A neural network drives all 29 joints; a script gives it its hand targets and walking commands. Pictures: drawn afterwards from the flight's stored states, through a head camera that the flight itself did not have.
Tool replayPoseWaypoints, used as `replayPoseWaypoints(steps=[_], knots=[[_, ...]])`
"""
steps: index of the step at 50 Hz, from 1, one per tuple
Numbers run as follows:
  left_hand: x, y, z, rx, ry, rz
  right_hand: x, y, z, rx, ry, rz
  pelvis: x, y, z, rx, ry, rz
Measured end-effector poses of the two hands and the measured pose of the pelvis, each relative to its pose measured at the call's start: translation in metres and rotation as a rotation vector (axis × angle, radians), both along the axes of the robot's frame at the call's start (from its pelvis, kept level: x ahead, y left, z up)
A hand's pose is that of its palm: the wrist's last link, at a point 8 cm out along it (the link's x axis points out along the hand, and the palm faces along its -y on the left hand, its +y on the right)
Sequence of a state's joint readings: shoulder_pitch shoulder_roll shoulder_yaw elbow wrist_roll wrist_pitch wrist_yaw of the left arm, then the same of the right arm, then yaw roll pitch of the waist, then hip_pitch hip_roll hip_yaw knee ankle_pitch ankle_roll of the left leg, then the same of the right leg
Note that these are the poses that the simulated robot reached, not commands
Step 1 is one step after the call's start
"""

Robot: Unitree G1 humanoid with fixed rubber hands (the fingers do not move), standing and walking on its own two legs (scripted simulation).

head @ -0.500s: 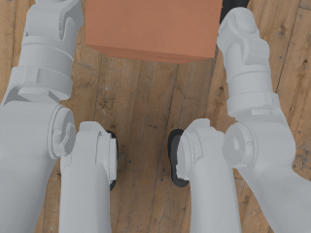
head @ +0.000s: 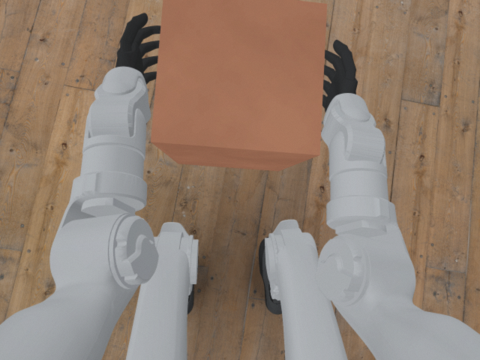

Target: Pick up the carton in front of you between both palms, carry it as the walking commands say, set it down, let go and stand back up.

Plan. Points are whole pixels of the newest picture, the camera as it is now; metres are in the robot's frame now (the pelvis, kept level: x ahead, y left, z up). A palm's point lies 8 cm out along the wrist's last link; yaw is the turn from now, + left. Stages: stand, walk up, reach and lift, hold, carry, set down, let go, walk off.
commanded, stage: reach and lift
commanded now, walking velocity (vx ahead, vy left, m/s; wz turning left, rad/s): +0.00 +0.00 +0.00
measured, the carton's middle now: (236, 101) +0.51 -0.01 -0.13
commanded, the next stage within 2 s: none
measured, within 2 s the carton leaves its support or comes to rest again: neither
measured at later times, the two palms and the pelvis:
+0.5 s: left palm (65, 40) +0.47 +0.15 +0.11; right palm (417, 70) +0.46 -0.15 +0.11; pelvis +0.06 +0.00 +0.14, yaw +1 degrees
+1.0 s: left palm out of the picture +0.41 +0.15 +0.26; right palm out of the picture +0.41 -0.15 +0.26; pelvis +0.09 -0.01 +0.26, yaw +1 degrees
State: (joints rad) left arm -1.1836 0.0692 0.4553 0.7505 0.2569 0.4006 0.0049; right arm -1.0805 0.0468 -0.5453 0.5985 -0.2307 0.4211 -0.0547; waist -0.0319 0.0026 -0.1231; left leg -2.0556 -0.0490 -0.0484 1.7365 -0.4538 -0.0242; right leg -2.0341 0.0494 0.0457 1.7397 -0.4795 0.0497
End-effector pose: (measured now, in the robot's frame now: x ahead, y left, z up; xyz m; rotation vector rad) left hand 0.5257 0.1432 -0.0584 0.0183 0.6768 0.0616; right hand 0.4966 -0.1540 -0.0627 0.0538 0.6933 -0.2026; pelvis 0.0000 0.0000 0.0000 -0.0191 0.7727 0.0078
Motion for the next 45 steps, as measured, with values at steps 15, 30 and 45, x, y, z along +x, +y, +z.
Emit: replayPoseWaypoints(steps=[15,30,45], knots=[[-0.03,0.007,0.1,-0.03,-0.002,0.051,-0.016,0.006,0.107,0.003,-0.004,0.025,0.037,-0.003,0.08,0.002,-0.087,0.012],[-0.067,0.004,0.198,-0.025,-0.007,0.069,-0.051,0.003,0.198,0.022,-0.009,0.034,0.063,-0.003,0.165,0.019,-0.262,0.003],[-0.103,0.004,0.288,-0.021,-0.02,0.092,-0.08,0.002,0.288,0.018,-0.021,0.06,0.082,-0.01,0.237,0.025,-0.509,0.004]])
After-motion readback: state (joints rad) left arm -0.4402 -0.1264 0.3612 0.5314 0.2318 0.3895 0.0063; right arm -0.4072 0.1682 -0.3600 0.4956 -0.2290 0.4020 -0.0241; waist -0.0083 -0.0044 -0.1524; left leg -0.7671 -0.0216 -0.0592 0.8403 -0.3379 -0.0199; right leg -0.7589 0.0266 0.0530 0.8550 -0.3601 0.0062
